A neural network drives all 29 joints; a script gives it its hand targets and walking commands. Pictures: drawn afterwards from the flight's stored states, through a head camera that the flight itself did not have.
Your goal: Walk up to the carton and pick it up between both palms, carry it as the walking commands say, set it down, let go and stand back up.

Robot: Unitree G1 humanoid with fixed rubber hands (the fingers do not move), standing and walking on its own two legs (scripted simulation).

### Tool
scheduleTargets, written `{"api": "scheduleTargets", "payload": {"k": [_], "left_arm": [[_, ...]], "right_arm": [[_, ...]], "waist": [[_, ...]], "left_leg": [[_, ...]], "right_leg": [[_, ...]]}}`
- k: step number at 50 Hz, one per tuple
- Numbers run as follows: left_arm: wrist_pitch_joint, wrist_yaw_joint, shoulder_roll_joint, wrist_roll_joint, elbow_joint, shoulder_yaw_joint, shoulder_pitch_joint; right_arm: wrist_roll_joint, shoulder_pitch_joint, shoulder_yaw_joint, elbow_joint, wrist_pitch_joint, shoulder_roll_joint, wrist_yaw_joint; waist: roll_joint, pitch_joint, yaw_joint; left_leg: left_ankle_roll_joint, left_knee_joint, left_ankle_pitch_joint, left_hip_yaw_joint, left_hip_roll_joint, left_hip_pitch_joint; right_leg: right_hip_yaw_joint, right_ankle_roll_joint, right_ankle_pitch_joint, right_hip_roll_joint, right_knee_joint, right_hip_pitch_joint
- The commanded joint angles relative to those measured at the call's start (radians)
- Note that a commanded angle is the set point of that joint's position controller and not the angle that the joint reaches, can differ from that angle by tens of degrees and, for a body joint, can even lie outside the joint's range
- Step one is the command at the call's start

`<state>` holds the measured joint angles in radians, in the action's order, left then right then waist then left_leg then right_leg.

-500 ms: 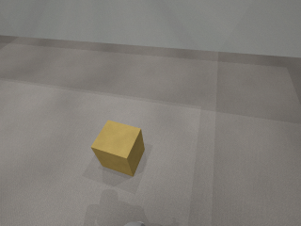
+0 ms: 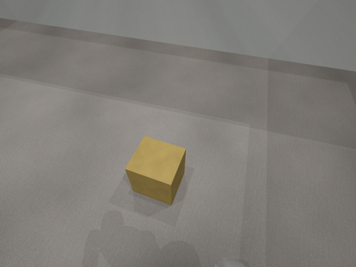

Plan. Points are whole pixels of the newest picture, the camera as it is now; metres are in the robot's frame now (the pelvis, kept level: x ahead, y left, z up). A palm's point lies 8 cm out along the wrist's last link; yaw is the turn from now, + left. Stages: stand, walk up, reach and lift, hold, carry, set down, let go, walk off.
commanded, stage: walk up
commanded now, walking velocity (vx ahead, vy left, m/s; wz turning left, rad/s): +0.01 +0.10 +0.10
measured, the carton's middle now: (158, 171) +0.68 +0.15 -0.64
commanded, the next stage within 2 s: none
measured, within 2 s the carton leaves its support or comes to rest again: neither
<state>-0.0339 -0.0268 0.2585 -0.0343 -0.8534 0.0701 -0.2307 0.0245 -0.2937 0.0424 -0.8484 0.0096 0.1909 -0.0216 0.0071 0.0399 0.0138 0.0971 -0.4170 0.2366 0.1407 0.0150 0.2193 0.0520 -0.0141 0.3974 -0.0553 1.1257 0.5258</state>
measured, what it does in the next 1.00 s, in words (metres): steps to the left: right foot, then left foot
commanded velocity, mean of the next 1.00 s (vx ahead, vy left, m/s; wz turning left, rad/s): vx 0.14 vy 0.20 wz -0.20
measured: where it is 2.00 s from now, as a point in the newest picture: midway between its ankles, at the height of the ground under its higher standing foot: (113, 219)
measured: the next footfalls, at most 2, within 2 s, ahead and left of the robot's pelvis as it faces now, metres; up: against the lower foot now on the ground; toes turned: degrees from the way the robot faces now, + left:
right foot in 0.30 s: -0.02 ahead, -0.08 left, +0.00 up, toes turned -10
left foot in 0.74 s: +0.07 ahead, +0.30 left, +0.00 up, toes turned -4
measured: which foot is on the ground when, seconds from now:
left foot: down 0.00-0.30, up 0.32-0.72, down 0.74-1.00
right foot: up 0.00-0.28, down 0.30-0.74, up 0.76-1.00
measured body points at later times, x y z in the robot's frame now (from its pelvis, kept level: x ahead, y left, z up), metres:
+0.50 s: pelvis +0.00 +0.05 +0.00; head +0.03 +0.02 +0.45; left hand -0.02 +0.31 -0.13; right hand +0.09 -0.22 -0.14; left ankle +0.00 +0.20 -0.66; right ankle -0.06 -0.08 -0.74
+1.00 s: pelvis +0.07 +0.26 +0.00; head +0.08 +0.28 +0.45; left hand +0.24 +0.51 -0.13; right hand -0.02 +0.01 -0.12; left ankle +0.03 +0.31 -0.74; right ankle +0.02 +0.10 -0.63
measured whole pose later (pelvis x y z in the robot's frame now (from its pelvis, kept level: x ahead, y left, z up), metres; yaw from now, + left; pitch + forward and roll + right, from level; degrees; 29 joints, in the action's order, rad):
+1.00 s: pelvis +0.07 +0.26 +0.00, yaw -13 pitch +1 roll -4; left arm -0.01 0.02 0.30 -0.02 -0.84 0.10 -0.24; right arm 0.02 -0.47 0.06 -0.89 -0.04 0.23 0.01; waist 0.01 -0.02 -0.04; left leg 0.08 -0.37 0.29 0.17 0.00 0.11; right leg -0.01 0.01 0.24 -0.03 1.19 0.56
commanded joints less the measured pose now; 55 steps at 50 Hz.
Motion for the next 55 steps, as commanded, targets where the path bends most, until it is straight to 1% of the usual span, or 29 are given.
{"api": "scheduleTargets", "payload": {"k": [1, 3, 4, 5, 6, 7, 8, 9, 12, 13, 14, 15, 16, 17, 20, 23, 31, 33, 34, 36, 37, 38, 39, 41, 43, 44, 46, 49, 55], "left_arm": [[-0.012, -0.010, 0.007, -0.015, 0.040, 0.007, -0.058], [-0.020, -0.010, -0.019, -0.015, 0.038, -0.008, 0.008], [-0.022, -0.005, -0.001, -0.029, 0.049, 0.004, 0.026], [-0.026, -0.009, -0.017, -0.016, 0.033, -0.011, 0.028], [-0.029, -0.005, 0.014, -0.024, 0.065, -0.001, 0.083], [-0.020, -0.011, 0.001, 0.009, 0.045, 0.004, 0.053], [-0.010, -0.010, 0.025, -0.006, 0.064, -0.002, 0.061], [-0.006, -0.015, 0.062, -0.006, 0.076, 0.016, 0.103], [-0.008, -0.025, 0.012, 0.007, 0.012, -0.001, -0.132], [0.000, -0.039, 0.046, 0.010, -0.017, 0.003, -0.255], [0.012, -0.046, 0.123, -0.009, -0.016, 0.017, -0.293], [0.004, -0.061, 0.159, -0.009, -0.022, 0.012, -0.264], [0.012, -0.059, 0.091, -0.010, -0.002, -0.022, -0.177], [0.022, -0.070, 0.121, 0.000, 0.015, -0.006, -0.143], [0.042, -0.049, 0.121, -0.005, 0.001, -0.010, -0.099], [0.043, -0.052, 0.121, 0.004, -0.060, 0.029, -0.260], [0.038, -0.035, 0.184, -0.024, -0.029, 0.056, -0.303], [0.032, -0.039, 0.192, -0.019, -0.013, 0.058, -0.299], [0.032, -0.039, 0.241, -0.017, 0.019, 0.073, -0.233], [0.037, -0.024, 0.133, -0.030, 0.073, 0.033, -0.160], [0.032, -0.031, 0.051, -0.036, 0.053, 0.019, -0.213], [0.026, -0.037, 0.011, -0.032, 0.052, -0.004, -0.254], [0.014, -0.044, 0.019, 0.012, 0.070, -0.015, -0.237], [0.011, -0.023, 0.115, 0.008, 0.065, 0.032, -0.117], [0.022, 0.021, 0.102, 0.018, 0.031, 0.044, -0.129], [0.018, 0.037, 0.089, 0.020, 0.008, 0.044, -0.184], [0.023, 0.056, 0.034, 0.016, 0.023, 0.023, -0.128], [0.025, 0.066, -0.009, 0.014, 0.044, 0.008, -0.020], [0.016, 0.058, 0.024, 0.003, 0.088, 0.005, 0.142]], "right_arm": [[-0.004, -0.075, 0.017, 0.037, -0.005, 0.115, -0.014], [0.014, -0.064, 0.003, 0.045, 0.012, 0.094, -0.007], [0.006, -0.083, 0.001, 0.033, 0.011, 0.086, -0.013], [0.009, -0.082, 0.012, 0.041, 0.021, 0.120, -0.013], [0.007, -0.119, 0.011, 0.030, 0.020, 0.121, -0.018], [0.016, -0.089, 0.011, 0.042, 0.034, 0.144, -0.009], [0.004, -0.107, 0.011, 0.019, 0.027, 0.151, -0.005], [-0.012, -0.160, 0.023, 0.007, 0.018, 0.154, -0.005], [-0.021, -0.041, 0.033, 0.047, 0.035, 0.189, 0.008], [-0.018, 0.001, 0.028, 0.080, 0.032, 0.153, 0.012], [-0.020, 0.022, 0.012, 0.092, 0.016, 0.080, 0.012], [0.002, 0.047, 0.018, 0.115, 0.022, 0.091, 0.018], [0.015, -0.003, 0.025, 0.063, 0.019, 0.089, 0.020], [0.013, -0.037, 0.036, 0.077, 0.027, 0.129, 0.032], [0.006, 0.004, 0.030, 0.062, 0.034, 0.078, 0.055], [0.036, 0.095, 0.027, 0.110, 0.055, 0.079, 0.078], [-0.001, 0.218, 0.003, 0.198, 0.049, 0.043, 0.089], [-0.005, 0.183, 0.011, 0.203, 0.051, 0.079, 0.077], [-0.012, 0.080, 0.011, 0.176, 0.051, 0.066, 0.068], [-0.020, -0.135, 0.056, 0.086, 0.040, 0.163, 0.050], [-0.008, -0.191, 0.069, 0.090, 0.012, 0.219, 0.049], [0.020, -0.201, 0.077, 0.098, -0.003, 0.268, 0.047], [0.045, -0.200, 0.099, 0.086, -0.013, 0.307, 0.050], [0.003, -0.140, 0.052, 0.075, -0.025, 0.193, 0.046], [-0.010, -0.104, 0.026, 0.060, -0.053, 0.129, 0.037], [0.003, -0.089, 0.019, 0.056, -0.064, 0.105, 0.031], [-0.006, -0.100, -0.002, 0.033, -0.073, 0.050, 0.034], [-0.015, -0.210, -0.005, -0.025, -0.081, 0.029, 0.022], [-0.020, -0.393, 0.008, -0.089, -0.083, 0.083, -0.001]], "waist": [[0.148, -0.071, 0.030], [0.121, -0.042, 0.001], [0.069, 0.003, 0.003], [0.092, -0.015, -0.008], [0.076, 0.031, -0.024], [0.127, 0.009, -0.016], [0.033, 0.014, -0.013], [0.023, 0.061, -0.031], [-0.007, -0.046, 0.083], [-0.096, -0.060, 0.131], [-0.381, -0.059, 0.145], [-0.316, -0.060, 0.129], [-0.211, 0.018, 0.052], [-0.137, -0.047, 0.041], [-0.104, 0.011, -0.014], [-0.058, 0.012, 0.033], [-0.295, 0.015, 0.075], [-0.341, 0.004, 0.084], [-0.367, -0.004, 0.034], [-0.050, -0.129, -0.102], [0.279, -0.237, -0.117], [0.372, -0.237, -0.104], [0.493, -0.337, -0.124], [0.333, -0.128, -0.098], [0.200, -0.009, -0.036], [0.115, -0.011, 0.009], [0.118, 0.077, 0.030], [0.066, 0.137, -0.004], [0.004, 0.126, -0.059]], "left_leg": [[0.058, 0.096, -0.539, -0.233, -0.258, -0.022], [0.077, 0.171, -0.090, -0.211, -0.243, 0.063], [0.092, 0.173, -0.135, -0.318, -0.284, 0.062], [0.088, 0.215, 0.052, -0.258, -0.249, 0.044], [0.098, 0.235, 0.091, -0.365, -0.285, 0.076], [0.107, 0.177, -0.040, -0.271, -0.225, 0.039], [0.122, 0.229, 0.030, -0.315, -0.287, 0.051], [0.094, 0.192, -0.178, -0.450, -0.290, -0.020], [0.053, 0.109, 0.003, -0.253, -0.219, 0.228], [-0.008, -0.060, 0.072, -0.157, -0.100, 0.370], [-0.063, -0.376, 0.270, -0.069, 0.001, 0.479], [-0.085, -0.615, 0.330, -0.077, 0.023, 0.546], [-0.082, -0.627, 0.272, -0.138, -0.025, 0.467], [-0.105, -0.679, 0.223, -0.177, -0.024, 0.382], [-0.132, -0.688, 0.080, -0.198, -0.019, 0.362], [-0.166, -0.718, 0.015, -0.111, -0.044, 0.442], [-0.184, -0.313, 0.048, -0.110, -0.064, 0.212], [-0.163, -0.215, 0.111, -0.076, -0.034, 0.133], [-0.148, -0.077, 0.032, -0.097, -0.077, 0.004], [-0.097, 0.124, -0.120, -0.109, -0.139, -0.437], [-0.100, 0.028, -0.311, -0.240, -0.282, -0.548], [-0.071, -0.028, -0.527, -0.316, -0.380, -0.520], [0.008, 0.061, -0.340, -0.419, -0.433, -0.488], [-0.112, 0.147, -0.087, -0.309, -0.291, -0.268], [-0.185, 0.192, 0.042, -0.308, -0.262, -0.136], [-0.172, 0.209, -0.025, -0.311, -0.252, -0.142], [-0.136, 0.282, 0.099, -0.279, -0.237, -0.023], [-0.124, 0.327, 0.069, -0.238, -0.241, -0.055], [-0.138, 0.272, -0.388, -0.237, -0.287, -0.300]], "right_leg": [[0.012, -0.006, -0.057, -0.033, -0.070, -0.021], [0.038, 0.016, 0.022, -0.034, -0.179, -0.075], [0.004, 0.010, 0.039, -0.029, -0.186, -0.052], [0.052, 0.021, 0.031, -0.024, -0.209, -0.059], [0.023, 0.003, 0.062, -0.019, -0.266, -0.068], [0.061, 0.025, 0.094, -0.006, -0.313, -0.102], [0.060, 0.028, 0.074, -0.012, -0.362, -0.146], [0.022, -0.004, 0.124, 0.010, -0.366, -0.075], [0.082, 0.044, -0.081, -0.009, -0.561, -0.430], [-0.012, 0.057, -0.144, -0.100, -0.758, -0.615], [-0.356, 0.124, -0.261, -0.413, -0.876, -0.672], [-0.410, 0.217, -0.558, -0.519, -0.840, -0.631], [-0.349, 0.234, -0.826, -0.482, -0.821, -0.516], [-0.364, 0.287, -0.800, -0.486, -0.826, -0.432], [-0.142, 0.138, -0.615, -0.297, -0.829, -0.339], [-0.204, 0.119, -0.709, -0.291, -0.792, -0.452], [-0.108, 0.076, -0.596, -0.261, -0.804, -0.330], [-0.183, 0.092, -0.462, -0.292, -0.784, -0.293], [-0.204, 0.085, -0.434, -0.300, -0.782, -0.210], [-0.067, -0.024, 0.053, -0.102, -0.482, 0.043], [-0.064, 0.003, 0.377, 0.018, -0.165, 0.159], [-0.104, -0.014, 0.378, 0.032, -0.039, 0.225], [-0.101, -0.005, 0.312, 0.006, 0.041, 0.237], [-0.162, 0.054, 0.159, -0.002, 0.044, 0.201], [-0.196, 0.048, -0.032, -0.009, 0.073, 0.155], [-0.129, 0.041, -0.110, -0.003, 0.082, 0.153], [-0.094, 0.024, -0.211, -0.008, 0.107, 0.137], [-0.072, -0.008, -0.282, 0.010, 0.106, 0.202], [-0.036, -0.031, -0.265, -0.011, 0.021, 0.318]]}}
